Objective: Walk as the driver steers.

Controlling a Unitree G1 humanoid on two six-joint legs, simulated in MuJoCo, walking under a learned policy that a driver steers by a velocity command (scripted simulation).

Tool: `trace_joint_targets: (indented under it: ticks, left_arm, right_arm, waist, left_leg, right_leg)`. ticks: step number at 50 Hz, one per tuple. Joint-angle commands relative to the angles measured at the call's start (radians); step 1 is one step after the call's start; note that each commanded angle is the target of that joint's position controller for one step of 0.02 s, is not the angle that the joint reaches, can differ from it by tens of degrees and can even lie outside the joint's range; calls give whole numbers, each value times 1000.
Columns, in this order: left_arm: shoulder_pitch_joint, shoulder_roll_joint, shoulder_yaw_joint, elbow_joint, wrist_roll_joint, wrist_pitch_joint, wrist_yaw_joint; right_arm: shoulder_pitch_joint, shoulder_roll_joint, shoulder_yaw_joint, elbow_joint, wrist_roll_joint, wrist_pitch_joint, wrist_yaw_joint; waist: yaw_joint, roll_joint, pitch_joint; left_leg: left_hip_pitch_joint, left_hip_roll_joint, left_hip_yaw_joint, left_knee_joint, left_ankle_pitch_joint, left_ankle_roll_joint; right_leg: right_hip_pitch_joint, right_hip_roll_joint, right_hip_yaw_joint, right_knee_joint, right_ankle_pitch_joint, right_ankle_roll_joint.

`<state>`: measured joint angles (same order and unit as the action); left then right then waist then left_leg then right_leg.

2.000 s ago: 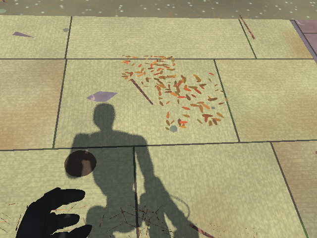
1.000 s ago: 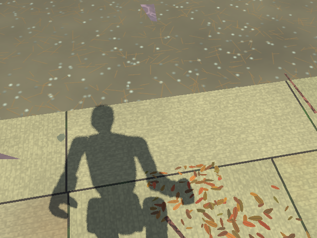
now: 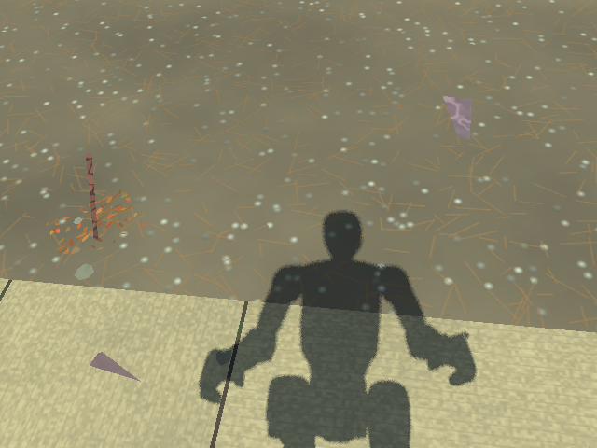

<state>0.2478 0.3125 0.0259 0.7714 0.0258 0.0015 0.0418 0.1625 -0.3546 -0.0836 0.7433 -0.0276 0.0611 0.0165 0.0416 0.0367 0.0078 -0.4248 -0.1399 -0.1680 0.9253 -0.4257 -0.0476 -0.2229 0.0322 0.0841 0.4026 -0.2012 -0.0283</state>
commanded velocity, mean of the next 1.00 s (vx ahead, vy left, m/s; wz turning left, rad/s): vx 0.00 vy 0.00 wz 0.02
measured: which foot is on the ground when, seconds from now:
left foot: up 0.00-0.10, down 0.12-1.00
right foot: down 0.00-1.00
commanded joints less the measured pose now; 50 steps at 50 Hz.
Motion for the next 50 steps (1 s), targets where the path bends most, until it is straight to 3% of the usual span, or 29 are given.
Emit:
trace_joint_targets:
  ticks: [1, 3, 4, 5, 6, 7, 8, 9, 10, 12, 16, 29, 50]
  left_arm:
    - [5, 112, 11, -22, 4, -10, -17]
    - [63, 143, 22, 13, 1, 2, -22]
    - [73, 142, 23, 25, -9, 0, -22]
    - [103, 130, 20, 33, -12, -10, -22]
    - [117, 104, 12, 29, -15, -26, -27]
    - [124, 61, 0, 24, -31, -37, -32]
    - [80, 75, 0, 50, -25, -32, -26]
    - [33, 97, 7, 55, -18, -24, -22]
    - [11, 96, 10, 59, -17, -18, -22]
    - [28, 77, 10, 79, -18, -2, -23]
    - [46, 52, 7, 143, -18, 11, -14]
    - [-5, 36, 2, 272, -18, 22, -9]
    - [25, -14, -13, 365, -17, 14, 0]
  right_arm:
    - [21, 6, 32, -24, 17, 7, -13]
    - [23, -4, 34, 0, 32, 4, -33]
    - [47, -7, 35, 21, 32, -5, -43]
    - [51, -39, 31, 34, 28, -16, -53]
    - [58, -74, 30, 39, 17, -29, -61]
    - [-3, -115, 27, 46, 15, -32, -58]
    - [-32, -45, 41, 49, 24, -36, -46]
    - [-29, -39, 43, 54, 22, -40, -39]
    - [-14, -37, 46, 74, 17, -43, -40]
    - [12, -35, 51, 117, 20, -48, -47]
    - [10, -11, 61, 160, 21, -52, -50]
    - [66, -6, 75, 280, 17, -57, -56]
    - [135, 50, 80, 363, 16, -53, -62]
  waist:
    - [-25, -246, -28]
    - [-22, -258, -23]
    - [-41, -231, -31]
    - [-31, -203, -63]
    - [-21, -148, -114]
    - [19, 0, -102]
    - [-16, -8, -105]
    - [-45, -11, -55]
    - [-52, -7, -46]
    - [-37, 30, -17]
    - [-24, 9, 6]
    - [-29, -22, 36]
    - [-41, -36, 47]
  left_leg:
    - [86, 39, 131, -286, -79, 0]
    - [186, 36, 157, -516, 70, 10]
    - [281, 57, 142, -660, 252, 20]
    - [388, 113, 82, -703, 340, 34]
    - [509, 216, 5, -667, 417, 49]
    - [510, 287, -48, -539, 656, 100]
    - [452, 270, -9, -517, 601, 115]
    - [407, 228, 4, -527, 503, 99]
    - [373, 216, 8, -543, 455, 92]
    - [319, 210, 7, -561, 442, 88]
    - [272, 211, -4, -583, 406, 91]
    - [243, 203, -11, -618, 317, 97]
    - [259, 190, 15, -595, 309, 98]
  right_leg:
    - [94, -150, 178, -55, 416, -145]
    - [111, -143, 187, -7, 525, -123]
    - [91, -140, 179, 19, 566, -91]
    - [55, -143, 178, 23, 540, -56]
    - [-9, -138, 162, 20, 418, -25]
    - [-64, -85, 105, -37, 223, -1]
    - [0, -71, 84, -67, 108, 2]
    - [-6, -62, 84, -40, 149, 1]
    - [16, -64, 81, -21, 188, 0]
    - [49, -70, 78, -5, 214, 3]
    - [86, -68, 75, -7, 195, 10]
    - [107, -77, 72, -32, 151, 14]
    - [60, -83, 74, -35, 138, 8]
